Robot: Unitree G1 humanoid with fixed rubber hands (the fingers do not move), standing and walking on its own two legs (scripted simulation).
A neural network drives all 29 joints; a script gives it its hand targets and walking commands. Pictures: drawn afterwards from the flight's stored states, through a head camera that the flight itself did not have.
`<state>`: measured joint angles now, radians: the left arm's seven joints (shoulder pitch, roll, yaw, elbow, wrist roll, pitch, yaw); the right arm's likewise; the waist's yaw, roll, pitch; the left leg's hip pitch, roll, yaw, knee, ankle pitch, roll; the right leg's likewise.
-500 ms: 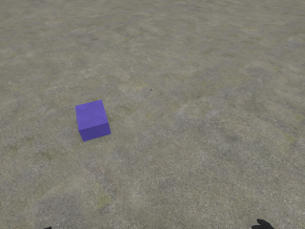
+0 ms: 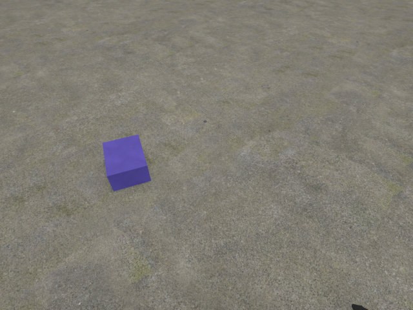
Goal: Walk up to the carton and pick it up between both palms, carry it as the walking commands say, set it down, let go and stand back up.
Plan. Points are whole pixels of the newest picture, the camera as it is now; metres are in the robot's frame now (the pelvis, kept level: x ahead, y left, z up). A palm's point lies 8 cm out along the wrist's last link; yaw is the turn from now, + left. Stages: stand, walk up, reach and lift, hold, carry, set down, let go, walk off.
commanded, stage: walk up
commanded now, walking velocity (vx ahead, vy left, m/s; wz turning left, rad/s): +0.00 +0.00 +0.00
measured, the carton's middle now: (126, 161) +1.12 +0.48 -0.71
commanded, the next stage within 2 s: none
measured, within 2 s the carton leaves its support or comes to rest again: neither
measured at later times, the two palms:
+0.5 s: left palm out of the picture +0.08 +0.45 -0.10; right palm (334, 272) +0.23 -0.26 -0.08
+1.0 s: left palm out of the picture +0.11 +0.46 -0.07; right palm (245, 174) +0.50 -0.11 -0.08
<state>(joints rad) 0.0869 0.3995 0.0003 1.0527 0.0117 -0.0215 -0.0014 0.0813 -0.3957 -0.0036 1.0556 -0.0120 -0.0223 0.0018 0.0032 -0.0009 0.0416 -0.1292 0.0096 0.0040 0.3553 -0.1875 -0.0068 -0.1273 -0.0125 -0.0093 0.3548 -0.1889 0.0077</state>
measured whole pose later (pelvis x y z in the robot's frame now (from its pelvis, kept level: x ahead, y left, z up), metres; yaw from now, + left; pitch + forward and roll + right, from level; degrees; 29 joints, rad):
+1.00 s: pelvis +0.24 +0.13 -0.01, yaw +23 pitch -1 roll -1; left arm 0.43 0.51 0.09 0.72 0.03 -0.11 -0.03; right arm 0.23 -0.48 -0.08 0.71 -0.01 -0.05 0.09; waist 0.07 0.04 0.05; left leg -0.50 0.04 -0.02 0.75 -0.28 0.01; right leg -0.15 -0.07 -0.15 0.50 -0.33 0.01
